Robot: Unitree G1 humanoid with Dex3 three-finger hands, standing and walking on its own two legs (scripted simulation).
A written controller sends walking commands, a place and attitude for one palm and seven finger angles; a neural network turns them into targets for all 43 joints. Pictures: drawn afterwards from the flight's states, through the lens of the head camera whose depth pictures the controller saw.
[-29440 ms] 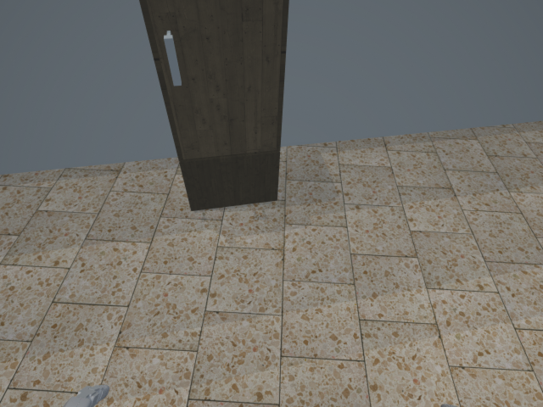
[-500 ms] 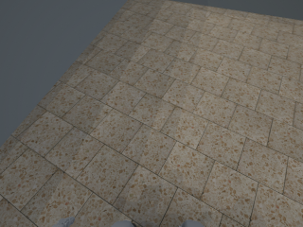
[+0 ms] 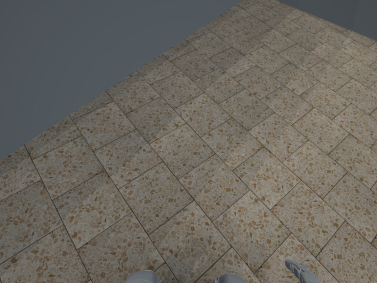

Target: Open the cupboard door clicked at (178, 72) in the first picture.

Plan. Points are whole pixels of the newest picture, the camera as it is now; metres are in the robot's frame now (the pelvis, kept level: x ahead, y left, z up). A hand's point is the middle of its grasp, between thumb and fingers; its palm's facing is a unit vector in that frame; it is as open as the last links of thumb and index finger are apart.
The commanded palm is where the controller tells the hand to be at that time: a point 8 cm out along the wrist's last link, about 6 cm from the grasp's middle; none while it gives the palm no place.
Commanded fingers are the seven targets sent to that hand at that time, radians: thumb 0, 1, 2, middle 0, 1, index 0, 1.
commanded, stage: turn to face it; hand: left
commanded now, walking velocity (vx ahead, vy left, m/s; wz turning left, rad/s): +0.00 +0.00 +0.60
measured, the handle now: out of the picture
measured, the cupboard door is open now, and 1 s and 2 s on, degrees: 44 44 44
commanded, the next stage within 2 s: none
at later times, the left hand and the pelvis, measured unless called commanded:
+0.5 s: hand out of the picture +0.05 +0.15 -0.14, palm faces +0.27 -0.93 -0.26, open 7.4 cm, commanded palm none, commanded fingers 0.00 0.90 0.90 -0.20 -0.30 -0.20 -0.30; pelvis +0.02 -0.06 +0.02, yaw +17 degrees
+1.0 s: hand out of the picture -0.01 +0.21 -0.15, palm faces +0.56 -0.79 -0.25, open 7.4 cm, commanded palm none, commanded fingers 0.00 0.90 0.90 -0.20 -0.30 -0.20 -0.30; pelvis +0.02 -0.03 +0.02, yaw +34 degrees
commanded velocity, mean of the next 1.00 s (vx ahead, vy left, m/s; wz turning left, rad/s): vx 0.00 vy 0.00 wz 0.60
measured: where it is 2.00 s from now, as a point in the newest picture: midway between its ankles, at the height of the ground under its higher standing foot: outside the picture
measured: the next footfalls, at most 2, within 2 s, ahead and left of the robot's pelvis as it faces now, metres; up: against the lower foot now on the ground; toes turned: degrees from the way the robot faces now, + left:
right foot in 0.30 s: +0.07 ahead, -0.16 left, +0.00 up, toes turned +8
left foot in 0.68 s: +0.01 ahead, +0.08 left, +0.00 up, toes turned +30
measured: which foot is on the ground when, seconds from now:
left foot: down 0.00-0.30, up 0.32-0.66, down 0.68-1.00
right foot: up 0.00-0.28, down 0.30-0.68, up 0.70-1.00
